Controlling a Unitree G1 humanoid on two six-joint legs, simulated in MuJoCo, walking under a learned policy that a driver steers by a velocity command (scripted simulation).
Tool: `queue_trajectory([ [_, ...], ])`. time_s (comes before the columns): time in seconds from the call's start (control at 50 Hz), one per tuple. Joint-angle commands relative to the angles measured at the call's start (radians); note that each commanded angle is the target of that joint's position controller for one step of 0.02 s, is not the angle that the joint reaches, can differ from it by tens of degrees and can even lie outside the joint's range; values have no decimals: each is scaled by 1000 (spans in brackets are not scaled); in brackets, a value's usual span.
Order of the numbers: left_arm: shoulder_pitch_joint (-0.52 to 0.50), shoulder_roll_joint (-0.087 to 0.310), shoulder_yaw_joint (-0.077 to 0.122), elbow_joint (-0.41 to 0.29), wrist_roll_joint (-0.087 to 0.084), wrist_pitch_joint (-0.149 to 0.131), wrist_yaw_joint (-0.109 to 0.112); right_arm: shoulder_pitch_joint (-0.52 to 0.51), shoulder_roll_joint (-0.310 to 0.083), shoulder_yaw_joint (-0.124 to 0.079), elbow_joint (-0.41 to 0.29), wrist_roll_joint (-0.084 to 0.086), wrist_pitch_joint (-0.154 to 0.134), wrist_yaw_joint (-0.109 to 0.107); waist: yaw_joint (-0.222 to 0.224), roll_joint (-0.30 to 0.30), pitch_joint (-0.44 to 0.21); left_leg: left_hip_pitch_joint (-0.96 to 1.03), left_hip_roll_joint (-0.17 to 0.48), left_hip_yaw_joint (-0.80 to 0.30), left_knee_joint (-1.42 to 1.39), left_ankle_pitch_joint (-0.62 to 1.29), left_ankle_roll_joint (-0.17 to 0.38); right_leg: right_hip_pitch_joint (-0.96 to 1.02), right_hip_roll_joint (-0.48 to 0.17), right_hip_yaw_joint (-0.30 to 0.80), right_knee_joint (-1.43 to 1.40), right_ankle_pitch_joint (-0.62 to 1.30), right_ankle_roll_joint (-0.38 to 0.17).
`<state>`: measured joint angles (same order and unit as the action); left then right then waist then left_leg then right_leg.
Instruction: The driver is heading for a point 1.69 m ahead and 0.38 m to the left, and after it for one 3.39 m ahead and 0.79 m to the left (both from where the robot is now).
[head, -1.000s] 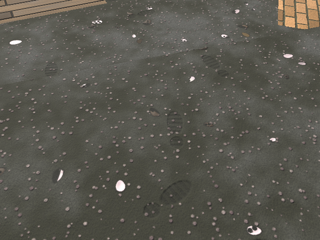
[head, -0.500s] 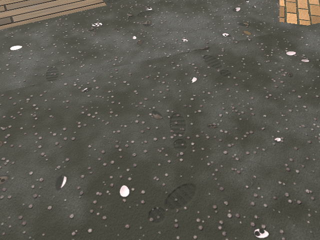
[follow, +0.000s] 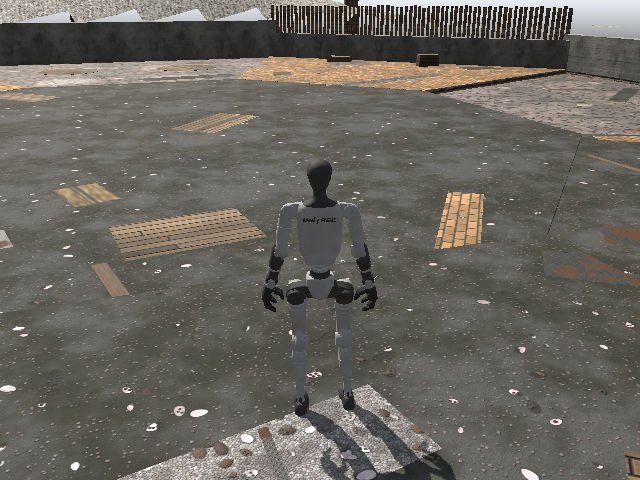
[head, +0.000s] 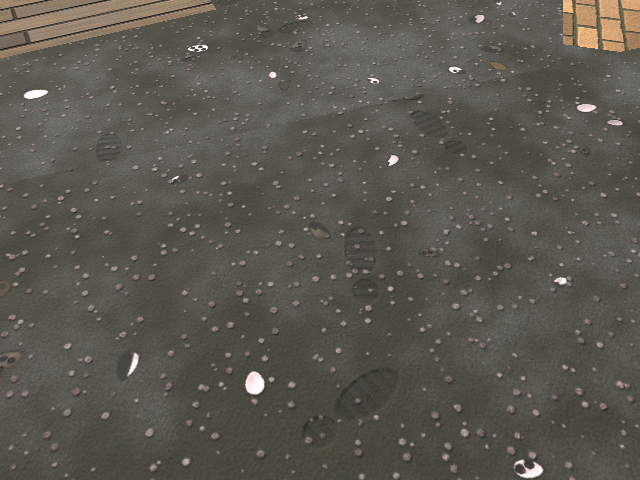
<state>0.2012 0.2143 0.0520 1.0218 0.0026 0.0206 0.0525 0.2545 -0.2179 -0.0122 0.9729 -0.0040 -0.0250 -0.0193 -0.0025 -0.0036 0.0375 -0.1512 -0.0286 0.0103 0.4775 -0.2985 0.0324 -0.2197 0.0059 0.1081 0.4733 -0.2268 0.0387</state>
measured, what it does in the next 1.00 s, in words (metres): stands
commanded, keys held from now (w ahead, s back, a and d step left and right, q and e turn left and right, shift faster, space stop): no key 1.00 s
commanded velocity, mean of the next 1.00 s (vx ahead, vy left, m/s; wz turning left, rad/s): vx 0.00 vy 0.00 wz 0.00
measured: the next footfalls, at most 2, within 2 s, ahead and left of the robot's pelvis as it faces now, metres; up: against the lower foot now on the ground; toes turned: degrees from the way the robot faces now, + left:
right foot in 1.40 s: +0.12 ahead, -0.15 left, +0.00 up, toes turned -2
left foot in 1.90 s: +0.46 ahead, +0.09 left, +0.00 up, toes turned +16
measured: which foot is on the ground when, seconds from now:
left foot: down 0.00-1.00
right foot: down 0.00-1.00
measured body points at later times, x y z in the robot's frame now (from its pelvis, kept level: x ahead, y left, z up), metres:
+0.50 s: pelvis +0.00 +0.01 +0.00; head +0.01 +0.01 +0.45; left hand +0.03 +0.26 -0.15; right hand +0.01 -0.24 -0.15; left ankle -0.02 +0.10 -0.74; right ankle +0.02 -0.15 -0.74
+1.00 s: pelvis +0.00 +0.01 +0.00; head +0.02 +0.01 +0.45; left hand +0.01 +0.25 -0.16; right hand +0.00 -0.23 -0.15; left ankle -0.02 +0.10 -0.74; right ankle +0.02 -0.15 -0.74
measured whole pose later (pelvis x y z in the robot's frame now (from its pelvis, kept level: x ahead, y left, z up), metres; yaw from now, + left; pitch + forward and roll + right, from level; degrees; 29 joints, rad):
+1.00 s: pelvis +0.00 +0.01 +0.00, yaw +0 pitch -1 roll +0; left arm 0.24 0.19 0.02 1.14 0.00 0.01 0.06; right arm 0.33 -0.18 0.00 1.07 0.00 -0.02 -0.02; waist -0.01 -0.01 0.03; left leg -0.15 -0.04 0.01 0.45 -0.29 0.04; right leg -0.22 -0.01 0.10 0.45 -0.22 0.05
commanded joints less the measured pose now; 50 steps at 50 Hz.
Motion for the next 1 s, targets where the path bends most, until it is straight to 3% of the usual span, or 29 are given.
queue_trajectory([
  [0.02, 9, 100, 14, -8, -1, -10, 4, 35, -103, -19, -17, 1, -7, -4, -1, 10, -2, -77, 65, -68, -124, 122, 13, 53, -18, 7, -47, 168, -29],
  [0.4, 35, 89, -7, 84, -4, -11, 6, 91, -84, -8, 49, 2, 0, -4, -1, 9, 10, -59, 58, -66, -134, 161, 16, 35, -20, -11, -64, 156, -24],
  [1.0, 87, 72, -21, 106, -7, -13, 9, 151, -59, -4, 81, 4, 3, -7, -3, 6, 25, -57, 51, -59, -132, 167, 16, 19, -19, -22, -65, 150, -23],
])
